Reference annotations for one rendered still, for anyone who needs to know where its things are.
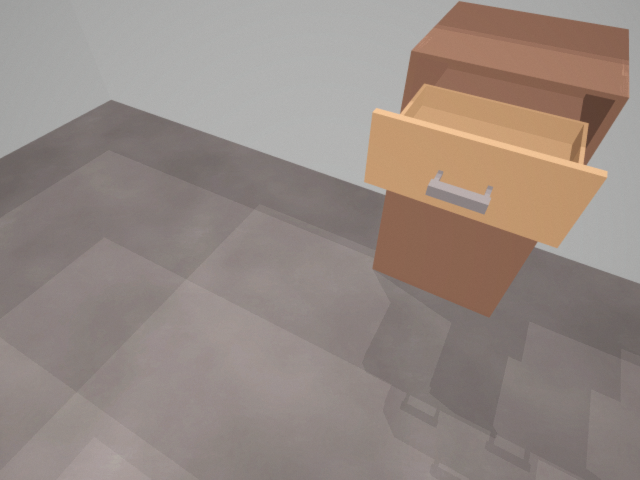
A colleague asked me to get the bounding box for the handle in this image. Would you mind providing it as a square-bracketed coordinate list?
[425, 170, 493, 214]

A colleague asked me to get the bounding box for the drawer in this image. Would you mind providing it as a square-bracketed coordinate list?
[364, 84, 608, 248]

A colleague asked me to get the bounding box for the cabinet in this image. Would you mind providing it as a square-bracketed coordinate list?
[372, 1, 629, 318]

